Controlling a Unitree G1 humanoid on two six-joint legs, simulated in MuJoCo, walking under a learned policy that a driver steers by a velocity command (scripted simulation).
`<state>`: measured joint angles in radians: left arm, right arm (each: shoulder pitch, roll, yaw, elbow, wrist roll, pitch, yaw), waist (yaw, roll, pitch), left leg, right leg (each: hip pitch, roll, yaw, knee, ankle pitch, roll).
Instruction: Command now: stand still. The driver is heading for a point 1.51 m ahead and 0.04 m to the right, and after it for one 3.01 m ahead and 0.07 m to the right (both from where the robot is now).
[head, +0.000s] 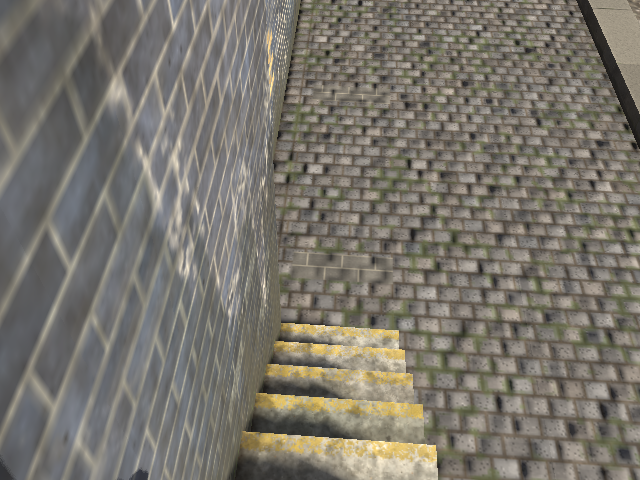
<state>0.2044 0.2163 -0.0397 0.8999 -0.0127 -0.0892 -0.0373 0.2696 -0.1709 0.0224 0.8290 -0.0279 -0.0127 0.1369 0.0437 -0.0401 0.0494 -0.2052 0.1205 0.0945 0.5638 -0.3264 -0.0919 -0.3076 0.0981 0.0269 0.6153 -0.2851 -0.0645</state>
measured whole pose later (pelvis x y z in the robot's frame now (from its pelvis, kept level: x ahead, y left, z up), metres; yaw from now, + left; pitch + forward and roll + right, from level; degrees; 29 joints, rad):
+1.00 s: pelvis +0.00 +0.00 +0.00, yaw +0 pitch -1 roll +1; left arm 0.23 0.22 -0.04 0.94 -0.02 -0.08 -0.03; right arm 0.28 -0.16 0.02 0.80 -0.04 0.00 0.13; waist 0.02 -0.04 0.05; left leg -0.18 0.12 0.10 0.53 -0.32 -0.09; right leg -0.28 0.10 0.04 0.59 -0.27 -0.08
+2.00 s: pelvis +0.00 +0.00 +0.00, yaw +0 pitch -2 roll +1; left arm 0.25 0.22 -0.04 0.95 -0.02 -0.07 -0.02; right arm 0.31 -0.17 0.01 0.81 -0.04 0.02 0.13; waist 0.02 -0.04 0.05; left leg -0.16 0.12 0.09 0.52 -0.31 -0.09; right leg -0.26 0.11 0.04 0.56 -0.26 -0.08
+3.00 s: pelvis +0.00 -0.01 +0.01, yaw +1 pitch -2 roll +0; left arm 0.23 0.26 -0.02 1.00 -0.02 -0.06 -0.04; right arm 0.32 -0.18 0.01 0.89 -0.04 0.06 0.14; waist 0.02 -0.03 0.07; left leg -0.15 0.14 0.06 0.49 -0.29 -0.10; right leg -0.22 0.13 0.02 0.50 -0.23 -0.10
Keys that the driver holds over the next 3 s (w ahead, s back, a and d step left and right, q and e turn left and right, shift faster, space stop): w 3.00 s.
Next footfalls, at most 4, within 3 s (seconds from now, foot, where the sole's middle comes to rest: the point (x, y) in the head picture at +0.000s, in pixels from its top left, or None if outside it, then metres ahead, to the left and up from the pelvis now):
none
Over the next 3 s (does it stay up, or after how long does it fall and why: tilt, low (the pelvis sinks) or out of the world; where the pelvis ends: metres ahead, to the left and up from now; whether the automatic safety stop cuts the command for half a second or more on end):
stays up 0.00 -0.01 0.01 its command is cut before an obstacle from the start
